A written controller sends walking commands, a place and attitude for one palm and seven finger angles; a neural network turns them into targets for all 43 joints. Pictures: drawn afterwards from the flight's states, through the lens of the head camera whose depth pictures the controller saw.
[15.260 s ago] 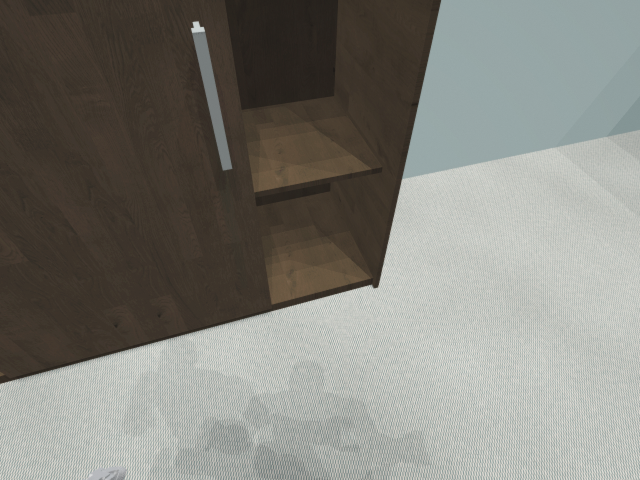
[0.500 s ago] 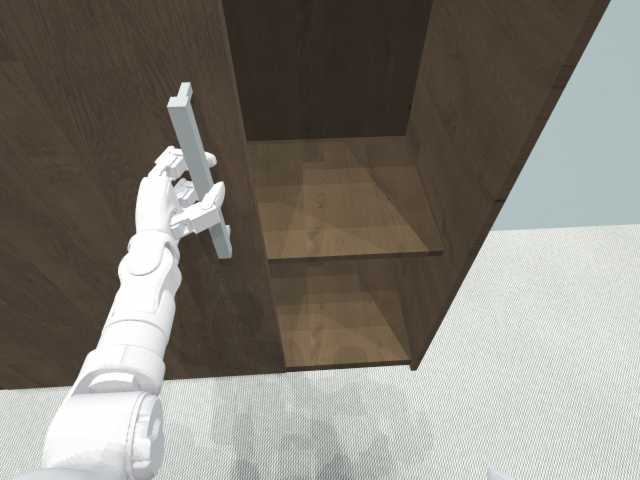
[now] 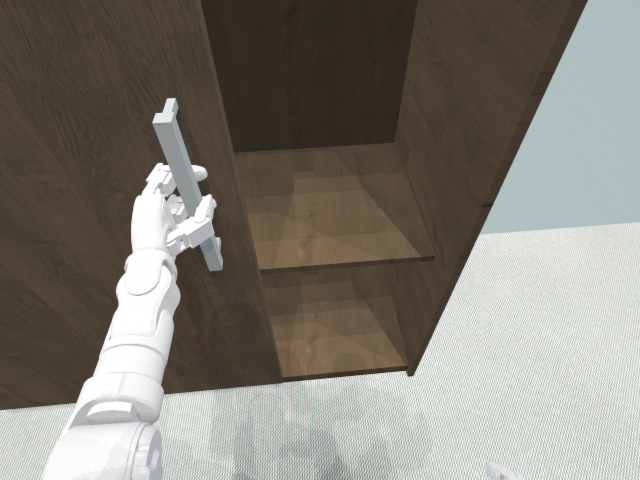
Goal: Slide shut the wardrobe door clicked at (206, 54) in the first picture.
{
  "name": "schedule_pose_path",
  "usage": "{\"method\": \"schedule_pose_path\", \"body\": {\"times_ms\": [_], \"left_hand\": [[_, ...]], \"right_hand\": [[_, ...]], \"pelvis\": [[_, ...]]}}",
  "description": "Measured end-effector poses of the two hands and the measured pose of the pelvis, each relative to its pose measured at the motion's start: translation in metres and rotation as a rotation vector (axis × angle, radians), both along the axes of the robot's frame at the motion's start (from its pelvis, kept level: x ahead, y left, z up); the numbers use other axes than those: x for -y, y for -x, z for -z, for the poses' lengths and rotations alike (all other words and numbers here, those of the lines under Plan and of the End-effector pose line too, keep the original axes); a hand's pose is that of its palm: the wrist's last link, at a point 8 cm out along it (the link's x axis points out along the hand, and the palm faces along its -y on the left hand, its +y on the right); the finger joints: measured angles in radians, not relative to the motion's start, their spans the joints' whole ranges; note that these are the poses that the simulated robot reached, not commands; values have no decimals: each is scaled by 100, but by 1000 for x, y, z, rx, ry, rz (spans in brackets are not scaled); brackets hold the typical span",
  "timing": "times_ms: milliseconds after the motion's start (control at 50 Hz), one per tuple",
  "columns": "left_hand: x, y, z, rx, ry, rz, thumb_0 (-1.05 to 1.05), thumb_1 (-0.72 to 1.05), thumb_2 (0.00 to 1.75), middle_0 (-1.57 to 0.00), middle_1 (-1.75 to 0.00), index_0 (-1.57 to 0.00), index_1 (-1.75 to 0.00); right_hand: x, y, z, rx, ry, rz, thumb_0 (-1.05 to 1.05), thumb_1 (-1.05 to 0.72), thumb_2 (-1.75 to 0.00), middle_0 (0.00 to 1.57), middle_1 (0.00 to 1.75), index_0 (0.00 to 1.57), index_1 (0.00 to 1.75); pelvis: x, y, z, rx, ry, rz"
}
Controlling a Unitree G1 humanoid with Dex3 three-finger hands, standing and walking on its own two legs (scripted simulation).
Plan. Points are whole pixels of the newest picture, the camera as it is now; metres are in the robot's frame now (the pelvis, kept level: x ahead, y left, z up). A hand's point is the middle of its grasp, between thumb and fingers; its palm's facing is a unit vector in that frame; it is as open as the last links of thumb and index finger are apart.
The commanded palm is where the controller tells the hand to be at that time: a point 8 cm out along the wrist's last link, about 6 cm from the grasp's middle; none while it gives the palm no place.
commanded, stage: grip the handle and tug to test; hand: left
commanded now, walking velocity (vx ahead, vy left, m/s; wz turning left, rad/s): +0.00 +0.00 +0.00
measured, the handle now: (196, 196) +0.47 +0.17 +0.10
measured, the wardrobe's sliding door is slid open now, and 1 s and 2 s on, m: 0.40 0.40 0.35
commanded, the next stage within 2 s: tug the door sideways, standing still in 0.28 s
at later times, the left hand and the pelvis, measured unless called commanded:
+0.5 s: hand (204, 221) +0.41 +0.15 +0.11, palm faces +0.09 -1.00 -0.02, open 6.3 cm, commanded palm +0.39 +0.18 +0.11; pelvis +0.05 +0.00 +0.01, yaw +0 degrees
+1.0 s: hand (210, 219) +0.42 +0.14 +0.11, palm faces +0.12 -0.99 -0.09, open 5.8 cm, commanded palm +0.40 +0.17 +0.11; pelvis +0.03 +0.01 +0.00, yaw +5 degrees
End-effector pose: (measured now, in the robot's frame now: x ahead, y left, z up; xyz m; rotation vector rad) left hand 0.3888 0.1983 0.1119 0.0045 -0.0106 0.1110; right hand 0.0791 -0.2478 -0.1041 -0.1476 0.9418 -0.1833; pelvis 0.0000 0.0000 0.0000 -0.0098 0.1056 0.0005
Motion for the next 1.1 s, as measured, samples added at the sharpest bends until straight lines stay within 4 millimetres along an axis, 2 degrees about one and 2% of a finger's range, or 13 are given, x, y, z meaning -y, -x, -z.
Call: {"method": "schedule_pose_path", "body": {"times_ms": [200,420,540,640,780,920,1100], "left_hand": [[1,2,0,-2,-3,10,1,72,74,-27,-134,-26,-133],[1,3,-1,-12,-6,16,2,73,74,-25,-132,-24,-133],[3,-1,-1,-7,-11,22,1,71,79,-31,-135,-29,-136],[8,-4,-2,-29,4,-14,2,75,83,-35,-138,-35,-138],[9,-3,-1,-13,-18,-37,1,75,84,-36,-140,-33,-139],[11,-2,-2,-23,-20,-38,1,77,82,-33,-140,-30,-140],[4,-5,-6,-23,-155,21,0,71,80,-38,-136,-31,-140]], "right_hand": [[3,-23,-7,42,-10,8,1,-91,-90,20,30,20,30],[0,-68,-15,80,-15,-14,1,-91,-90,20,30,20,30],[-5,-93,-11,70,2,-66,1,-91,-90,20,30,20,30],[-14,-104,-7,48,-6,-118,1,-91,-90,20,30,20,30],[-31,-106,0,44,-29,-175,1,-91,-90,20,30,20,30],[-43,-89,5,21,-58,-197,1,-91,-90,20,30,20,30],[-37,-68,8,-7,-14,-104,1,-91,-90,21,30,21,30]], "pelvis": [[2,-17,-3,-2,-3,15],[2,-42,-8,-10,-3,18],[1,-49,-5,-13,3,-19],[-1,-49,-6,-18,6,-50],[-4,-43,-1,-20,5,-82],[-7,-35,-1,-20,12,-104],[-7,-17,0,41,-2,-45]]}}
